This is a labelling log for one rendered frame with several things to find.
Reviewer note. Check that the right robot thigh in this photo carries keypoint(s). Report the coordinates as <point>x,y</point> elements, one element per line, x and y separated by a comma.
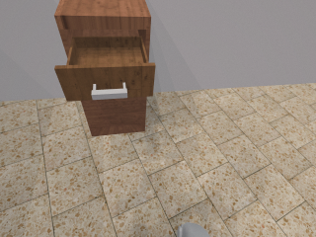
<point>191,230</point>

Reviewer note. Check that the cabinet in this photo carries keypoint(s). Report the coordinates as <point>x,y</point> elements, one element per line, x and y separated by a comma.
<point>107,18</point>

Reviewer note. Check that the drawer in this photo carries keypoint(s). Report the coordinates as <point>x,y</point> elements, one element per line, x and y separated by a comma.
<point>108,62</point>

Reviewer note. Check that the handle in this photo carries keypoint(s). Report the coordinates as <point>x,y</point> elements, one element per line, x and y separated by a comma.
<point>107,94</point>

